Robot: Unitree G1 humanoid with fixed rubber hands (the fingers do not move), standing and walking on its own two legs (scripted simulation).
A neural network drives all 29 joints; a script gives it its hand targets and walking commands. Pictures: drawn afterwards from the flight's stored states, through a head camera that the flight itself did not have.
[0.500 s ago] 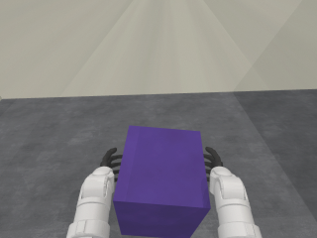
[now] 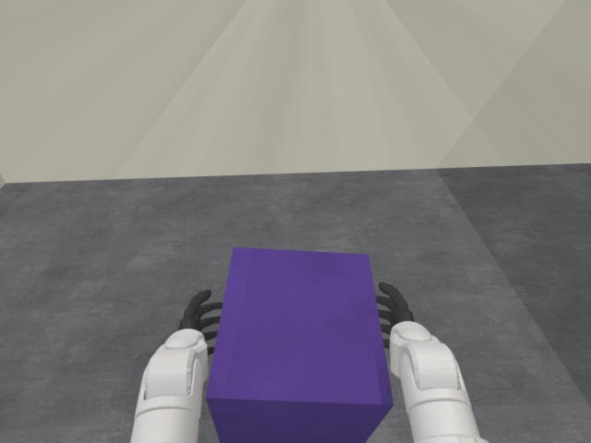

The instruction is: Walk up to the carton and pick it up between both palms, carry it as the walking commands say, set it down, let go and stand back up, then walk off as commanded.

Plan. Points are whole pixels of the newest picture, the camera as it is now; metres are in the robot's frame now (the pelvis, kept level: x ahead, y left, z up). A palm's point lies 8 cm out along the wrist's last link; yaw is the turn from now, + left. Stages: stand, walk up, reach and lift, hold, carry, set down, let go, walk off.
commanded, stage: reach and lift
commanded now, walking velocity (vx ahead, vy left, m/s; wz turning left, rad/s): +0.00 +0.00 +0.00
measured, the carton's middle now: (294, 357) +0.29 +0.01 -0.02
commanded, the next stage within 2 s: hold in 0.30 s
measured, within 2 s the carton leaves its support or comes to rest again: neither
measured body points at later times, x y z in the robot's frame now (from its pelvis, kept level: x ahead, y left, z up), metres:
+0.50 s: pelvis -0.02 +0.01 +0.00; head -0.06 +0.01 +0.44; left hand +0.28 +0.15 +0.03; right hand +0.27 -0.15 +0.02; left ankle +0.01 +0.12 -0.74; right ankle +0.02 -0.10 -0.74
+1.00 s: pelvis -0.01 +0.00 +0.00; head -0.05 -0.01 +0.45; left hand +0.28 +0.15 +0.03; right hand +0.28 -0.15 +0.02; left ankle +0.01 +0.12 -0.74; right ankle +0.02 -0.10 -0.74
